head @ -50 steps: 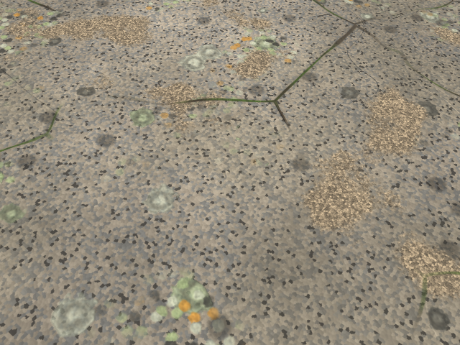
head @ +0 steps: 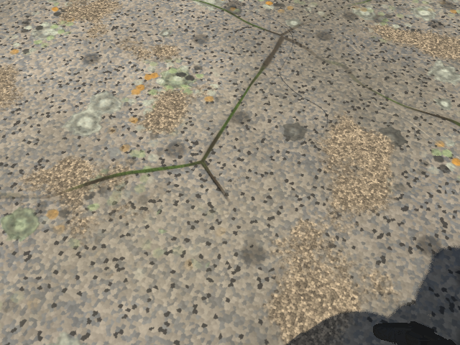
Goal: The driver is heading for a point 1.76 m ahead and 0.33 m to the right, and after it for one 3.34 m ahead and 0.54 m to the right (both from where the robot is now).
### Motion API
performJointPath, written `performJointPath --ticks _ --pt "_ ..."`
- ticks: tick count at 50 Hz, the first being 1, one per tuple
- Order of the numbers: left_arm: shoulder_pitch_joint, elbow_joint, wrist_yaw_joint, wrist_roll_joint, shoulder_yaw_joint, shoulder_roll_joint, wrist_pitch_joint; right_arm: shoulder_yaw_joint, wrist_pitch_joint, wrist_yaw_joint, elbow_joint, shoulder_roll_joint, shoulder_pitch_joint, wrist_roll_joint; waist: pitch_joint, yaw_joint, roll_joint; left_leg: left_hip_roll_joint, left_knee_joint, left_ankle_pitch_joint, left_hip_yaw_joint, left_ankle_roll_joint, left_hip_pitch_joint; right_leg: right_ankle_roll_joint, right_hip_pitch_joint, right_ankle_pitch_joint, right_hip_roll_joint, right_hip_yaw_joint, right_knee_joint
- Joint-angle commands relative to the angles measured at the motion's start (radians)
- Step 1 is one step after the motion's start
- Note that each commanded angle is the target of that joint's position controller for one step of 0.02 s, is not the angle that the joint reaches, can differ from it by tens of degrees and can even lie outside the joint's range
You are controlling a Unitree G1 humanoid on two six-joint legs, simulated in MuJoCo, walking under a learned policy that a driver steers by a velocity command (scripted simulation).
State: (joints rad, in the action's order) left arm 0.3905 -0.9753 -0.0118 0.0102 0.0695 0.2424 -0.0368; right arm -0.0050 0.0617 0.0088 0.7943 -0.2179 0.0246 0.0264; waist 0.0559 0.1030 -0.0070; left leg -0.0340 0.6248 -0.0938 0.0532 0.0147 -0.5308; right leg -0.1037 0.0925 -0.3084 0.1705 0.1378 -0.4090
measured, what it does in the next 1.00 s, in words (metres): walks ahead, turning right: left foot, then right foot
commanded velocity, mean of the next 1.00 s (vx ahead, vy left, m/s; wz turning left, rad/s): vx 0.50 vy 0.00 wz -0.42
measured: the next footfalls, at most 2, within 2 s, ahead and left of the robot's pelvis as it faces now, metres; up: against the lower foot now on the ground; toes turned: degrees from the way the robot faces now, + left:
left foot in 0.04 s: +0.18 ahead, +0.12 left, +0.00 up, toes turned -5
right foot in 0.56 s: +0.38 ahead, -0.16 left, +0.00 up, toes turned -25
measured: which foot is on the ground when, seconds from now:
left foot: up 0.00-0.02, down 0.04-0.56, up 0.58-1.00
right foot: down 0.00-0.04, up 0.06-0.54, down 0.56-1.00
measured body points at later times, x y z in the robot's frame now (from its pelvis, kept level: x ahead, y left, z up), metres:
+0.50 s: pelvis +0.24 -0.01 +0.00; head +0.27 -0.03 +0.45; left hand +0.51 +0.14 -0.10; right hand +0.12 -0.25 -0.14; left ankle +0.14 +0.13 -0.73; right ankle +0.34 -0.15 -0.71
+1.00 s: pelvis +0.47 -0.15 +0.00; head +0.49 -0.17 +0.45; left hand +0.54 +0.11 -0.13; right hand +0.51 -0.43 -0.12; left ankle +0.68 -0.09 -0.69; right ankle +0.34 -0.14 -0.73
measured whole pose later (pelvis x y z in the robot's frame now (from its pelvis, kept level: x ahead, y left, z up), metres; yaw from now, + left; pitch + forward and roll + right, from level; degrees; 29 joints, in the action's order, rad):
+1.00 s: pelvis +0.47 -0.15 +0.00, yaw -26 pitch +0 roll -1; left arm 0.44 -0.99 0.00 0.01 0.03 0.22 -0.07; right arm 0.04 0.02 0.03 0.84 -0.24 -0.10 0.03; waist 0.04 0.05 -0.05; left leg -0.09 0.71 -0.01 -0.05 -0.01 -0.63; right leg -0.12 -0.10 -0.26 0.13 0.00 -0.15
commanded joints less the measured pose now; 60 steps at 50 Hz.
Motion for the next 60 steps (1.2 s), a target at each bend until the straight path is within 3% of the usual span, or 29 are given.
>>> performJointPath --ticks 1,2,3,4,5,6,8,10,17,23,26,27,28,29,30,31,32,33,35,37,45,51,53,55,56,57,58,59,60 --pt "-0.019 0.059 0.01 0.011 0.036 0.168 -0.007 0.039 0.025 -0.008 -0.023 -0.117 -0.113 -0.003 -0.028 -0.123 0.037 0.057 -0.141 -0.087 -0.015 -0.019 0.303 -0.082 0.132 0.389 -0.253 0.27 -0.021" --pt "-0.036 0.076 0.007 0.006 0.032 0.152 -0.019 0.056 0.039 -0.019 0.006 -0.168 -0.238 0.01 -0.09 -0.181 -0.019 -0.009 -0.192 -0.128 0.062 -0.054 0.489 -0.05 0.209 0.358 -0.195 0.224 -0.186" --pt "-0.043 0.116 0.006 -0.004 0.016 0.088 -0.035 0.078 0.044 -0.036 0.019 -0.26 -0.402 0.024 -0.232 -0.238 -0.154 -0.256 -0.244 -0.26 0.299 -0.114 0.699 -0.016 0.311 0.143 -0.115 0.079 -0.467" --pt "0.036 0.138 0.004 -0.019 0.015 0.069 -0.027 0.098 0.02 -0.043 0.03 -0.312 -0.394 0.017 -0.28 -0.176 -0.337 -0.413 -0.37 -0.362 0.678 -0.224 0.801 0.002 0.556 -0.302 -0.01 -0.036 -0.648" --pt "0.009 0.103 0.011 0.008 0.025 0.139 -0.003 0.086 0.007 -0.04 0.012 -0.217 -0.328 0.01 -0.146 -0.152 -0.119 -0.384 -0.359 -0.478 0.612 -0.216 0.69 0.005 0.632 -0.243 -0.12 -0.037 -0.741" --pt "-0.045 0.107 0.0 0.017 0.027 0.13 0.002 0.07 0.007 -0.034 -0.002 -0.149 -0.275 0.003 -0.063 -0.147 -0.034 -0.328 -0.374 -0.42 0.487 -0.193 0.589 0.01 0.62 -0.146 -0.149 -0.038 -0.748" --pt "-0.083 0.118 -0.019 0.024 0.023 0.092 0.014 0.061 0.013 -0.029 0.003 -0.113 -0.24 0.003 -0.005 -0.112 -0.064 -0.257 -0.416 -0.19 0.279 -0.161 0.464 0.033 0.571 -0.055 -0.204 -0.056 -0.712" --pt "-0.092 0.128 -0.031 0.028 0.018 0.079 0.031 0.064 0.031 -0.023 0.02 -0.114 -0.264 -0.005 -0.028 -0.098 -0.098 -0.224 -0.431 -0.022 0.165 -0.151 0.439 0.054 0.538 0.009 -0.21 -0.073 -0.72" --pt "-0.298 0.219 -0.06 0.021 -0.001 0.062 0.038 0.076 0.049 -0.01 0.068 -0.129 -0.345 -0.007 -0.001 -0.112 -0.081 -0.2 -0.465 0.2 -0.079 -0.157 0.464 0.082 0.6 0.231 -0.229 -0.125 -0.513" --pt "-0.441 0.283 -0.072 0.029 -0.02 0.062 0.032 0.088 0.036 -0.021 0.109 -0.177 -0.427 -0.004 0.03 -0.149 -0.096 -0.234 -0.415 0.295 -0.19 -0.132 0.548 0.022 0.487 0.181 -0.208 -0.234 -0.251" --pt "-0.354 0.267 -0.059 0.034 -0.007 0.089 0.026 0.094 0.012 -0.03 0.126 -0.212 -0.451 -0.002 -0.038 -0.106 -0.111 -0.24 -0.179 0.711 -0.254 -0.114 0.62 -0.044 0.335 0.04 -0.118 -0.292 -0.19" --pt "-0.22 0.225 -0.05 0.039 0.004 0.102 0.016 0.091 0.003 -0.032 0.129 -0.212 -0.455 -0.006 -0.111 -0.047 -0.088 -0.227 0.008 0.736 -0.278 -0.103 0.578 -0.073 0.164 0.063 -0.079 -0.288 -0.116" --pt "-0.044 0.168 -0.035 0.049 0.027 0.153 0.006 0.083 0.0 -0.029 0.117 -0.193 -0.463 -0.006 -0.215 0.023 -0.019 -0.206 0.262 0.525 -0.287 -0.078 0.396 -0.114 -0.108 0.041 -0.142 -0.167 -0.074" --pt "-0.002 0.176 -0.017 0.046 0.053 0.272 0.006 0.052 0.007 -0.004 0.042 -0.068 -0.504 -0.02 -0.338 -0.012 0.254 -0.056 0.63 -0.283 -0.288 -0.017 -0.046 -0.243 -0.456 -0.041 -0.487 0.35 -0.019" --pt "0.037 0.182 -0.004 0.015 0.052 0.268 0.02 0.076 0.015 -0.004 0.032 -0.164 -0.417 -0.014 -0.394 0.027 0.155 0.017 0.759 -0.421 -0.093 -0.015 -0.14 -0.271 -0.44 0.025 -0.56 0.591 0.129" --pt "-0.024 0.162 0.008 0.01 0.045 0.242 0.023 0.08 0.021 -0.002 0.013 -0.173 -0.334 -0.022 -0.232 0.003 0.089 -0.043 0.751 -0.309 -0.053 -0.031 -0.205 -0.242 -0.342 0.142 -0.517 0.386 0.122" --pt "-0.077 0.159 0.012 0.006 0.03 0.183 0.015 0.07 0.032 -0.001 0.018 -0.149 -0.324 -0.027 -0.136 -0.034 0.048 -0.074 0.667 -0.239 -0.053 -0.04 -0.164 -0.211 -0.198 0.284 -0.471 0.271 0.132" --pt "-0.119 0.156 0.013 0.006 0.017 0.144 0.005 0.07 0.027 0.0 0.036 -0.137 -0.336 -0.018 -0.086 -0.074 0.02 -0.098 0.589 -0.215 -0.047 -0.042 -0.102 -0.169 -0.103 0.382 -0.418 0.182 0.149" --pt "-0.149 0.146 0.011 -0.001 -0.001 0.104 -0.016 0.067 -0.009 0.005 0.064 -0.118 -0.396 0.01 -0.079 -0.126 0.039 -0.105 0.52 -0.199 -0.045 -0.034 0.008 -0.141 -0.008 0.474 -0.361 0.084 0.187" --pt "-0.116 0.121 0.007 -0.007 -0.002 0.112 -0.038 0.069 -0.03 0.015 0.066 -0.105 -0.391 0.015 -0.065 -0.138 0.035 -0.095 0.477 -0.177 -0.061 -0.023 0.001 -0.141 0.007 0.515 -0.339 0.043 0.217" --pt "0.028 0.047 0.011 -0.007 -0.012 0.111 -0.047 0.067 -0.034 0.024 -0.011 -0.089 -0.123 0.002 0.026 -0.073 0.049 -0.076 0.194 0.08 -0.09 -0.004 -0.168 -0.077 -0.083 0.553 -0.314 -0.016 0.271" --pt "0.126 -0.015 0.029 0.01 -0.023 0.11 -0.045 0.048 -0.022 0.026 -0.066 -0.078 0.028 -0.003 0.06 -0.033 0.058 -0.014 0.004 0.07 -0.136 -0.057 -0.154 -0.076 -0.225 0.725 -0.349 -0.033 0.235" --pt "0.101 -0.021 0.037 0.014 -0.023 0.128 -0.045 0.049 -0.014 0.023 -0.064 -0.087 -0.001 -0.005 0.047 -0.067 0.067 0.021 -0.046 -0.001 -0.148 -0.093 -0.068 -0.069 -0.247 0.899 -0.361 -0.05 0.176" --pt "0.069 -0.023 0.041 0.022 -0.019 0.149 -0.046 0.063 -0.006 0.006 -0.014 -0.118 -0.16 -0.007 -0.04 -0.14 0.089 0.084 -0.076 -0.086 -0.162 -0.133 0.139 -0.052 -0.247 1.154 -0.356 -0.069 -0.006" --pt "0.049 -0.022 0.037 0.018 -0.019 0.154 -0.044 0.075 0.003 -0.006 0.038 -0.139 -0.321 -0.003 -0.124 -0.214 0.071 0.088 -0.144 -0.046 -0.155 -0.159 0.339 -0.04 -0.189 1.118 -0.331 -0.09 -0.189" --pt "0.039 0.001 0.033 0.007 -0.028 0.132 -0.05 0.093 0.01 -0.021 0.078 -0.197 -0.497 0.019 -0.234 -0.282 0.01 -0.068 -0.166 -0.099 0.014 -0.21 0.609 -0.027 0.001 0.829 -0.29 -0.112 -0.453" --pt "0.16 0.015 0.019 -0.027 -0.045 0.032 -0.05 0.122 0.007 -0.022 0.088 -0.306 -0.559 0.037 -0.351 -0.221 -0.214 -0.374 -0.223 -0.125 0.524 -0.374 0.885 0.024 0.375 0.052 -0.083 -0.175 -0.878" --pt "0.098 0.008 0.023 0.005 -0.02 0.132 -0.049 0.109 -0.003 -0.007 0.089 -0.238 -0.475 -0.009 -0.302 -0.203 -0.079 -0.362 -0.327 -0.145 0.642 -0.372 0.802 0.001 0.485 -0.164 -0.08 -0.048 -0.967" --pt "0.028 0.037 0.02 0.008 -0.017 0.126 -0.051 0.096 -0.003 -0.003 0.068 -0.194 -0.353 -0.022 -0.138 -0.152 -0.054 -0.334 -0.353 -0.174 0.464 -0.345 0.643 -0.003 0.523 -0.082 -0.146 -0.041 -0.941"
